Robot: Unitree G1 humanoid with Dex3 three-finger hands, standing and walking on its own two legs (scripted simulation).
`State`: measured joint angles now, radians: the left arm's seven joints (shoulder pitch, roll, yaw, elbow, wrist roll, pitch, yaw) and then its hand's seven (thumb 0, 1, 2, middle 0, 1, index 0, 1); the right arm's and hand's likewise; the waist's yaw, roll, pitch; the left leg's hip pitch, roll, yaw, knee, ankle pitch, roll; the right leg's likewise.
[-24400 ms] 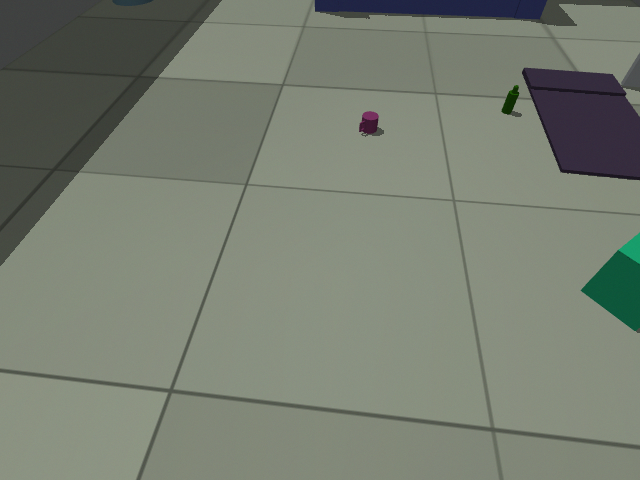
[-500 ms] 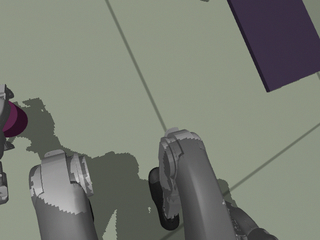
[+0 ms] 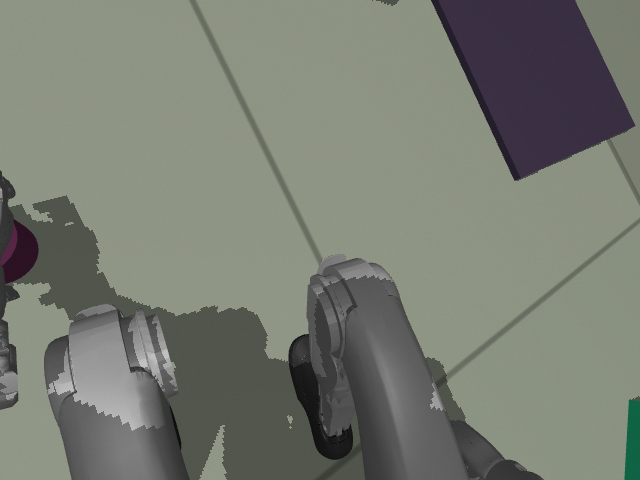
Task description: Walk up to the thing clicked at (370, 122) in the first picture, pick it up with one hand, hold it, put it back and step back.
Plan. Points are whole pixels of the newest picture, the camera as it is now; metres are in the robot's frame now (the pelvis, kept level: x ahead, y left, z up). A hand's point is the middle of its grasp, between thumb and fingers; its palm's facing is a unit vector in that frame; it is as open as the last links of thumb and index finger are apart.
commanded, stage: rest palm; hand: left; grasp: from above
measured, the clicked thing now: out of the picture +0.40 +0.34 -0.25
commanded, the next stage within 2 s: close in 0.12 s
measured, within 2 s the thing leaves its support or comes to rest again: neither
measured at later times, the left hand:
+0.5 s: hand out of the picture +0.40 +0.32 -0.22, palm faces -0.44 -0.14 -0.89, open 12.7 cm
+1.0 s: hand out of the picture +0.40 +0.32 -0.22, palm faces -0.44 -0.15 -0.89, open 11.7 cm
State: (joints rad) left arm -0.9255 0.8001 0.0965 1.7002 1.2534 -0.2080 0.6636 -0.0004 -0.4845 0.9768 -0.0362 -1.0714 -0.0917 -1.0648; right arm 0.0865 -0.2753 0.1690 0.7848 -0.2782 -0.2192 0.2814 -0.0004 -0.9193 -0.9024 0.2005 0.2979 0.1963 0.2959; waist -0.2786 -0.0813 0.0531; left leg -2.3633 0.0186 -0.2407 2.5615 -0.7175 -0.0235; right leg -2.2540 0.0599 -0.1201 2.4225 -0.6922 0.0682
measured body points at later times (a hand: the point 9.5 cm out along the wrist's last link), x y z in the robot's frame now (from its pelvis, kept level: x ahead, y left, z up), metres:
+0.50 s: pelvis +0.00 +0.00 +0.00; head +0.24 +0.11 +0.36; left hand +0.41 +0.32 -0.17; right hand +0.08 -0.26 -0.08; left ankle +0.06 +0.13 -0.26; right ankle +0.10 -0.13 -0.26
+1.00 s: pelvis +0.00 +0.00 +0.00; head +0.24 +0.11 +0.37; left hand +0.42 +0.32 -0.17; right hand +0.08 -0.25 -0.08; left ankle +0.06 +0.13 -0.26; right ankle +0.10 -0.13 -0.26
